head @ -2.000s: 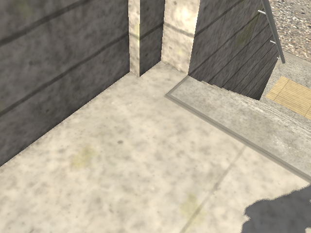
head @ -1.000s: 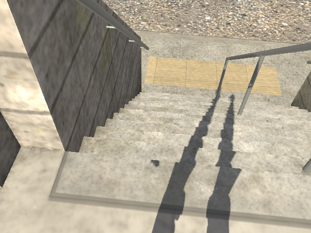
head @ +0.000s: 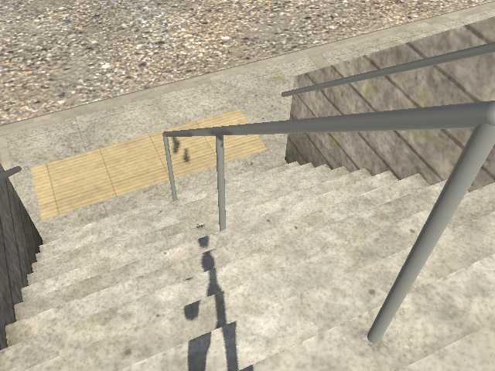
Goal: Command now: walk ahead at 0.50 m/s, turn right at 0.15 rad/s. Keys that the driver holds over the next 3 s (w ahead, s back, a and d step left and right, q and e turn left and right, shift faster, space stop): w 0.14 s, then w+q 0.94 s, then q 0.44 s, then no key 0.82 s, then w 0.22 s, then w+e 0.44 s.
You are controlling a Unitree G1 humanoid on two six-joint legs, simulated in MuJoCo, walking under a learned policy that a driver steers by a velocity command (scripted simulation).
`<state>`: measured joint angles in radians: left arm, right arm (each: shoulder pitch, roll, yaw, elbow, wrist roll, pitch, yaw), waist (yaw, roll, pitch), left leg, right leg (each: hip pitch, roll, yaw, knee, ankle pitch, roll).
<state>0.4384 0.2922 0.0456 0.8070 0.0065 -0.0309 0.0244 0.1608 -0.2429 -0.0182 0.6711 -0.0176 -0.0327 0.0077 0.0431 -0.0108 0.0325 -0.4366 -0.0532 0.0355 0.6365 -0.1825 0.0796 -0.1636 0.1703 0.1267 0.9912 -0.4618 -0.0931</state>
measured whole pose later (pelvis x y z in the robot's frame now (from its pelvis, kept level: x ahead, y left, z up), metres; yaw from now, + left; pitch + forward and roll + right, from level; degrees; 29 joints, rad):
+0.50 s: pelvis +0.20 -0.02 +0.01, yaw +7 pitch +0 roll +1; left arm 0.13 0.23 0.02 0.74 0.03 -0.01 0.00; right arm 0.50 -0.27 -0.04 0.78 0.00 0.02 -0.01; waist -0.06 -0.02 -0.02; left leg -0.10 -0.09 -0.11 0.55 -0.42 0.07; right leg -0.39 0.00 0.02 0.69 -0.22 -0.02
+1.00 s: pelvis +0.31 +0.01 -0.09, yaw +24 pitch -1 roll -3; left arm 0.44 0.27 0.04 0.85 0.05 -0.10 0.04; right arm 0.12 -0.30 -0.08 0.68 0.00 0.09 0.05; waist 0.07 0.05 0.00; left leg -0.45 0.01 -0.04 0.59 0.43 0.05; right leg -0.30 -0.12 -0.22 1.20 -0.86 0.04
